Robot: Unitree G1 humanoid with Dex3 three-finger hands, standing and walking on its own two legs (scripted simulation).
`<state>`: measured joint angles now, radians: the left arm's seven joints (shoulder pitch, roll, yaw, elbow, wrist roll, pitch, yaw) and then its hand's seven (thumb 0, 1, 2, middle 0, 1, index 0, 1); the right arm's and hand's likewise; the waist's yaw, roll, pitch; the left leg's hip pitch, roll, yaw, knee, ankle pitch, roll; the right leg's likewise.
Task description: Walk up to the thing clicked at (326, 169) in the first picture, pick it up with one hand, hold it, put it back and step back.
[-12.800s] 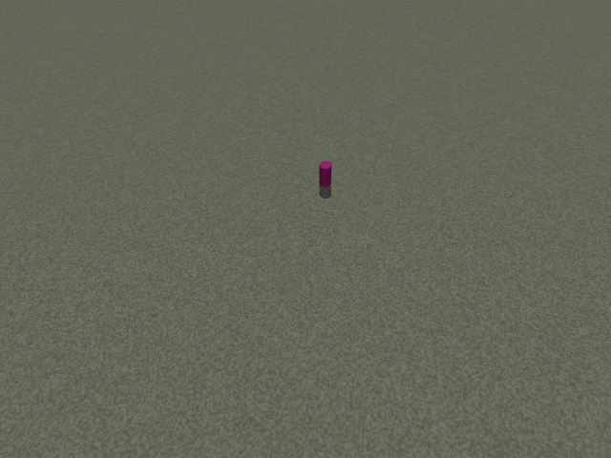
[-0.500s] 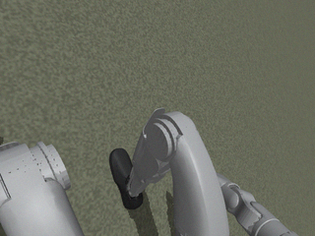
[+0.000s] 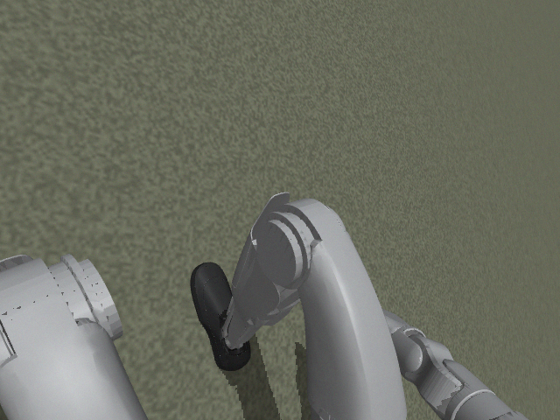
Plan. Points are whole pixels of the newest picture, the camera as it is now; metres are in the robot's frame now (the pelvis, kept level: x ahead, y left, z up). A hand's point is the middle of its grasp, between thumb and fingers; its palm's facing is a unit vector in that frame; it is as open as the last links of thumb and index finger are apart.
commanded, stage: settle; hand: left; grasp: from the side
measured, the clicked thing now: out of the picture +0.47 +0.32 -0.24
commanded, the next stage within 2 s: none
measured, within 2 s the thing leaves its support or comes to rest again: leaves its support in 0.36 s
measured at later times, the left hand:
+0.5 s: hand out of the picture +0.46 +0.31 -0.17, palm faces +0.42 -0.91 -0.03, open 5.3 cm
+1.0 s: hand out of the picture +0.44 +0.34 -0.06, palm faces +0.39 -0.92 -0.06, open 5.0 cm
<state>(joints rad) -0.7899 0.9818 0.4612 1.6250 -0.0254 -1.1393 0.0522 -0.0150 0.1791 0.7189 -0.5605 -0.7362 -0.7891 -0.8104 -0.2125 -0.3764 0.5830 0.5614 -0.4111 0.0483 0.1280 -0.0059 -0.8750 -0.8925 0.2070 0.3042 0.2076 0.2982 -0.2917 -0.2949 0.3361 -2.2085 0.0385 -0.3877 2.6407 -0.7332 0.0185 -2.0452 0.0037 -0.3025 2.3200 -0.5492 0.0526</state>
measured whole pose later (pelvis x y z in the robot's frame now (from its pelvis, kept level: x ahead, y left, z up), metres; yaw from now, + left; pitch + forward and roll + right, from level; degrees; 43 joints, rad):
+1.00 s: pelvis +0.01 -0.01 +0.02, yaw +5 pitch +23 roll -14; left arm -0.73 0.71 0.45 1.11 -0.07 -0.76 -0.09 -0.05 -0.11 1.11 -0.74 -1.04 -1.39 -1.47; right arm 0.03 -0.35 0.29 0.59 -0.21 0.08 0.13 0.00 -0.89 -0.89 0.21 0.30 0.21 0.30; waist -0.22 -0.10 0.10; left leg -2.26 0.04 -0.22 2.51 -0.69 0.04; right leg -2.14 -0.04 -0.18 2.30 -0.57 0.03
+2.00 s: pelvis +0.03 -0.02 +0.07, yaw +12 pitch +33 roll -7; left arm -0.78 0.52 0.48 1.05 -0.07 -0.62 -0.14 -0.05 -0.13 1.11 -0.77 -1.02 -1.42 -1.49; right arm 0.11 -0.31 0.10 0.63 -0.11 0.06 0.07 0.00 -0.91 -0.90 0.20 0.30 0.21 0.30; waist -0.17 -0.01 -0.08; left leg -2.19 0.03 -0.09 2.32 -0.71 0.01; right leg -2.16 -0.07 -0.08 2.22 -0.64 0.00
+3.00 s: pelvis +0.03 -0.02 +0.16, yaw +14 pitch +33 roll -4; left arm -0.59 0.37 0.38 0.74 -0.14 -0.46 -0.14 -0.05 -0.10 1.07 -0.75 -1.04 -1.40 -1.43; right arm 0.15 -0.28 0.01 0.61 -0.01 0.03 0.02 0.00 -0.94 -0.90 0.21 0.30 0.21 0.30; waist -0.10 0.02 -0.17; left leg -1.92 0.03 -0.05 2.02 -0.69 0.01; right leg -1.91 -0.07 -0.06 1.96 -0.63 0.00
